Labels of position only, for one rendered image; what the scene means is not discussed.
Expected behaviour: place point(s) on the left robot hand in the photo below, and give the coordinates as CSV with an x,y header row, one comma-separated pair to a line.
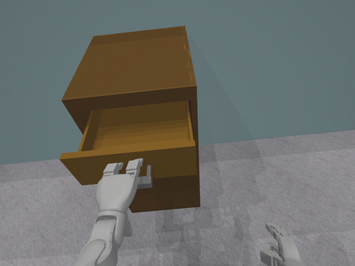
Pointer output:
x,y
116,191

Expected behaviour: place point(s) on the robot left forearm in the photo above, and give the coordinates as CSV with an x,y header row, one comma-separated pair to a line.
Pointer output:
x,y
105,240

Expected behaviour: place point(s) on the right robot hand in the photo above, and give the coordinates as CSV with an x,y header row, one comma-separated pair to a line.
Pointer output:
x,y
273,255

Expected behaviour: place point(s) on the cabinet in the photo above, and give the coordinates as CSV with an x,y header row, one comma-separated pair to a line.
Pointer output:
x,y
140,68

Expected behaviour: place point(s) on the handle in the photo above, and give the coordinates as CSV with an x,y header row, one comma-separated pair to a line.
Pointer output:
x,y
145,181

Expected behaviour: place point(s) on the drawer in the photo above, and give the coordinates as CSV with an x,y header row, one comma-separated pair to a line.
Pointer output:
x,y
161,134

